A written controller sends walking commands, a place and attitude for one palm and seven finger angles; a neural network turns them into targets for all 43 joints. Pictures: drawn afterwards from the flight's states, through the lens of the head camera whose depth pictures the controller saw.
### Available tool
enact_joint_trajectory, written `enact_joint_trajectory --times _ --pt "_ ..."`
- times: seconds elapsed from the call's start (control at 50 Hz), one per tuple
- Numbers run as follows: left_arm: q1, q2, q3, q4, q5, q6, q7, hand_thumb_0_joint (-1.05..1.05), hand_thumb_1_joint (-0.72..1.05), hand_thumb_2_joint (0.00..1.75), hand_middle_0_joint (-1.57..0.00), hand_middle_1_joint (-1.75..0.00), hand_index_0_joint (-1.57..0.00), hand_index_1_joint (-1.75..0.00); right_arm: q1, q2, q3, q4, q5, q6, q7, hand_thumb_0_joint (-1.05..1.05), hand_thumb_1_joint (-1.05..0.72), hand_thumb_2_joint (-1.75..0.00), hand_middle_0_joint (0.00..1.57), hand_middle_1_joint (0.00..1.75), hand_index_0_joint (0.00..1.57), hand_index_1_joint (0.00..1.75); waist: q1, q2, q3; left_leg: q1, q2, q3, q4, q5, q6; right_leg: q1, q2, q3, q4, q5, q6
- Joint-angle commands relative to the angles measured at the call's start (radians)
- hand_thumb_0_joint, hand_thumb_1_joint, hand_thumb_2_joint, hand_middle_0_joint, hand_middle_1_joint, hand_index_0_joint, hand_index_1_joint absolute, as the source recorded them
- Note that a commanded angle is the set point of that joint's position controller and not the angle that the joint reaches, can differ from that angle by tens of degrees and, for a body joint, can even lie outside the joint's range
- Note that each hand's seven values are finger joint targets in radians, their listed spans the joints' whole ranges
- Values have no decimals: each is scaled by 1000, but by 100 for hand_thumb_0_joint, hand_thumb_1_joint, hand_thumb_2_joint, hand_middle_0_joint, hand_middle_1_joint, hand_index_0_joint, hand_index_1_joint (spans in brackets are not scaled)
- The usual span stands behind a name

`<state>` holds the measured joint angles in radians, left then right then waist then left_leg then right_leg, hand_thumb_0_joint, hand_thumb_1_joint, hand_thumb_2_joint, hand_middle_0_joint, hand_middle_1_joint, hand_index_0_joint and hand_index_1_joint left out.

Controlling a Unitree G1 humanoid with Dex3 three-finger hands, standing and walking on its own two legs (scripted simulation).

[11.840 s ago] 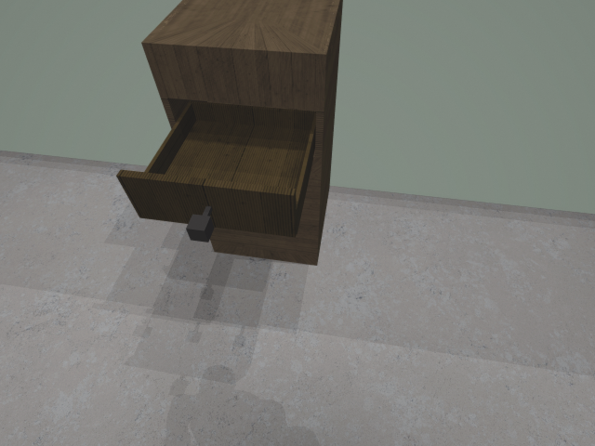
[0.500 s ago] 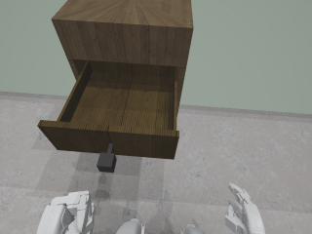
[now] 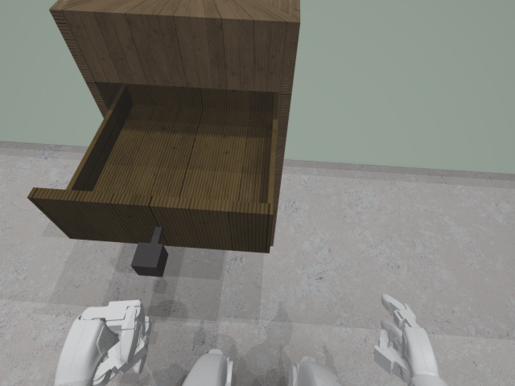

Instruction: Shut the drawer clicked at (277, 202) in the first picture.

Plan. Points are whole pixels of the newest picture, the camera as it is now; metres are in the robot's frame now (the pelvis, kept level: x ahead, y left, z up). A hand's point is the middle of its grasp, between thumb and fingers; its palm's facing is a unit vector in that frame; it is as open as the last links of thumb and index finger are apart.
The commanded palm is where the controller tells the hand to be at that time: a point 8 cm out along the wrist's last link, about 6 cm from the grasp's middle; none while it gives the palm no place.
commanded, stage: bring the fist close to the handle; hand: left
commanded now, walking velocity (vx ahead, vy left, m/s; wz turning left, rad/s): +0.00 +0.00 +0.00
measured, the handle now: (153, 248) +0.33 +0.20 -0.01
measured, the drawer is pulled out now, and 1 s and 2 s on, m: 0.30 0.30 0.23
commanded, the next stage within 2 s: push the drawer shut in 1.00 s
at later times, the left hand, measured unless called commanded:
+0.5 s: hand (153, 322) +0.21 +0.16 +0.00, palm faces -0.05 -1.00 -0.03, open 3.3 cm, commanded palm +0.20 +0.22 +0.00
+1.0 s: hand (152, 316) +0.23 +0.17 -0.02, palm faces -0.05 -1.00 -0.01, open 3.3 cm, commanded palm +0.21 +0.23 -0.01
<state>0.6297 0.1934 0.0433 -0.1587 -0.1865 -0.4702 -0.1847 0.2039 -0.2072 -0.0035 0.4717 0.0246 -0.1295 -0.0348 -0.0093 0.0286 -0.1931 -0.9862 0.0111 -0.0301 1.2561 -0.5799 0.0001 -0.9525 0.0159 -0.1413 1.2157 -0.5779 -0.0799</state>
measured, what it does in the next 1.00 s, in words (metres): stands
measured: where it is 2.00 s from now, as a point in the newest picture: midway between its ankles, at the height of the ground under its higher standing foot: outside the picture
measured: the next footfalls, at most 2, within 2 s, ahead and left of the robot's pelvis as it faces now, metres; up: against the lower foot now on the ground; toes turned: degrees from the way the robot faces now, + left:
none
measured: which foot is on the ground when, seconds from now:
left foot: down 0.00-1.00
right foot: down 0.00-1.00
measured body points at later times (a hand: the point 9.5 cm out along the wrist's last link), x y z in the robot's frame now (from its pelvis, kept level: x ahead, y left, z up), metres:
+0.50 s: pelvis -0.02 +0.02 -0.03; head +0.08 +0.02 +0.41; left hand +0.21 +0.22 +0.00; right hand +0.18 -0.22 -0.11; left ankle +0.01 +0.12 -0.63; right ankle +0.01 -0.07 -0.63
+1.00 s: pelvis -0.01 +0.03 -0.04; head +0.10 +0.05 +0.40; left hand +0.22 +0.23 -0.02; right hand +0.19 -0.20 -0.12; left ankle +0.01 +0.12 -0.63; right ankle +0.01 -0.07 -0.63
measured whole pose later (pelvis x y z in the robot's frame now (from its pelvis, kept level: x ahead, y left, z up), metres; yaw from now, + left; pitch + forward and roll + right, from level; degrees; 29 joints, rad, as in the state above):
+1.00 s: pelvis -0.01 +0.03 -0.04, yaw -1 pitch +25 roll -4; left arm 0.38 0.19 0.01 -0.02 -0.16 -0.45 -0.10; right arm 0.17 -0.23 0.03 0.46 0.00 -0.09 -0.01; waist -0.02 0.02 -0.21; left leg -1.24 0.00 -0.01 1.42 -0.62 0.05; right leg -1.19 -0.01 -0.12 1.36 -0.60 -0.04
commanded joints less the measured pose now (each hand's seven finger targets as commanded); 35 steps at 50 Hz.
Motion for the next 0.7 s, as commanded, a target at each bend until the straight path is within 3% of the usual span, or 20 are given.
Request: enact_joint_trajectory --times 0.0,0.06,0.12,0.18,0.2,0.24,0.28,0.36,0.48,0.54,0.62,0.68 --pt "31 86 95 -133 -36 -56 -18 0 90 90 -140 -160 -140 -160 -70 -109 -55 -155 5 -58 -9 0 -90 -90 20 30 20 30 -5 -49 -164 1 -19 0 -102 246 32 242 -38 210 -232 283 71" --pt "-6 86 106 -125 -50 -71 -19 0 90 90 -140 -160 -140 -160 -72 -110 -55 -145 2 -65 -9 0 -90 -90 20 30 20 30 -6 -51 -190 -17 -19 -2 -87 248 32 244 -39 215 -220 290 73" --pt "-48 82 93 -130 -53 -107 -21 0 90 90 -140 -160 -140 -160 -67 -114 -57 -128 -2 -81 -7 0 -90 -90 20 30 20 30 -9 -10 -212 -3 -16 -6 -75 266 33 204 -32 198 -190 292 66" --pt "-75 81 81 -91 -46 -119 -23 0 90 90 -140 -160 -140 -160 -68 -123 -60 -113 -4 -87 -3 0 -90 -90 20 30 20 30 -21 -21 -216 -16 -13 -9 -58 253 35 155 -26 188 -168 256 63" --pt "-93 65 59 -78 -44 -116 -28 0 90 90 -140 -160 -140 -160 -68 -126 -56 -117 -5 -88 -2 0 -90 -90 20 30 20 30 -27 -26 -205 -27 -14 -10 -56 237 36 138 -24 184 -166 224 61" --pt "-126 92 83 -45 -36 -108 -26 0 90 90 -140 -160 -140 -160 -75 -133 -58 -109 -4 -84 -3 0 -90 -90 20 30 20 30 -27 -38 -191 -55 -11 -11 -45 214 38 110 -20 186 -161 165 55" --pt "-154 85 65 -52 -31 -102 -21 0 90 90 -140 -160 -140 -160 -76 -140 -55 -120 -5 -83 -1 0 -90 -90 20 30 20 30 -22 -6 -203 -44 -13 -13 -49 205 38 75 -17 170 -139 142 48" --pt "-166 77 58 -91 -24 -89 16 0 90 90 -140 -160 -140 -160 -74 -143 -54 -136 -11 -77 6 0 -90 -90 20 30 20 30 -2 21 -272 -7 -14 -20 -58 235 37 55 -11 136 -96 173 42" --pt "-252 76 51 -22 3 -80 59 0 90 90 -140 -160 -140 -160 -64 -152 -45 -130 -19 -54 13 0 -90 -90 20 30 20 30 -23 -22 -240 -66 -13 -31 -32 178 36 -22 -4 126 -71 113 43" --pt "-327 71 23 2 15 -75 56 0 90 90 -140 -160 -140 -160 -62 -162 -37 -131 -23 -48 17 0 -90 -90 20 30 20 30 -33 5 -237 -86 -15 -36 -19 155 36 -66 -4 120 -50 88 40" --pt "-291 79 28 -81 3 -75 50 0 90 90 -140 -160 -140 -160 -54 -164 -40 -153 -22 -43 24 0 -90 -90 20 30 20 30 8 59 -374 3 -17 -40 -34 254 29 -19 -8 108 -22 187 34" --pt "-248 83 29 -145 -7 -57 61 0 90 90 -140 -160 -140 -160 -45 -159 -43 -158 -18 -33 29 0 -90 -90 20 30 20 30 13 69 -408 77 -12 -50 -55 336 22 -3 -6 93 -21 251 35"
